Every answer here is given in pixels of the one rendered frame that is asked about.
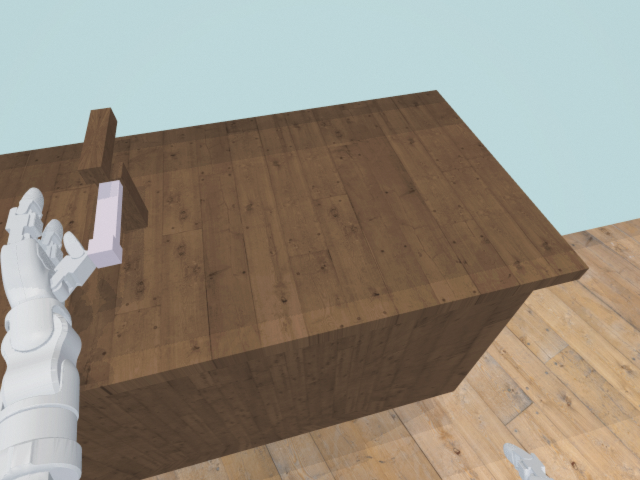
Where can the tap lever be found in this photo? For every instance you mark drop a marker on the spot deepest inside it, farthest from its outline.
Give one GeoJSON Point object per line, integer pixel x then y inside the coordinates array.
{"type": "Point", "coordinates": [104, 249]}

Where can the robot left forearm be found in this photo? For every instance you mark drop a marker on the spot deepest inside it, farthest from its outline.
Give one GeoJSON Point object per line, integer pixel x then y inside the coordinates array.
{"type": "Point", "coordinates": [39, 396]}

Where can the counter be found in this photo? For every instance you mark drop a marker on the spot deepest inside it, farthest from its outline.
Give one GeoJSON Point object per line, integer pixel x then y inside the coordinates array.
{"type": "Point", "coordinates": [282, 273]}

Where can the right robot hand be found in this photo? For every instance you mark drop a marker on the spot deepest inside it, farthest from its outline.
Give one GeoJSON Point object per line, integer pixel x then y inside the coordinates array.
{"type": "Point", "coordinates": [528, 466]}

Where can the left robot hand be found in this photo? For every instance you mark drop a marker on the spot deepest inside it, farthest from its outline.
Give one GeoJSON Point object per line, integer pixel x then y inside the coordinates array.
{"type": "Point", "coordinates": [33, 268]}

